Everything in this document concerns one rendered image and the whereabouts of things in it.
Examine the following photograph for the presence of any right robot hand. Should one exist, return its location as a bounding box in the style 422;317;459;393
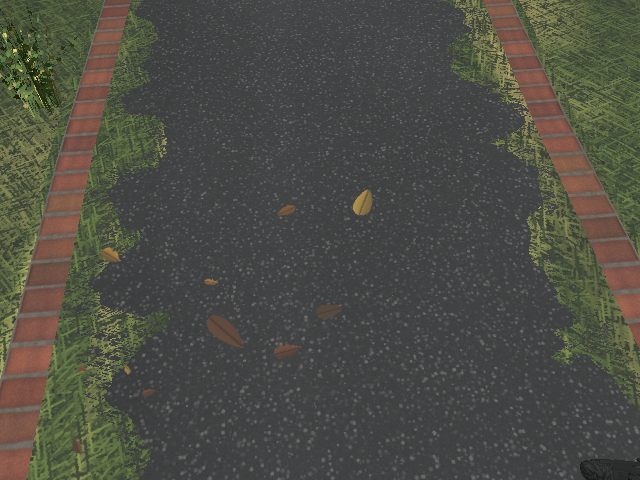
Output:
580;458;640;480

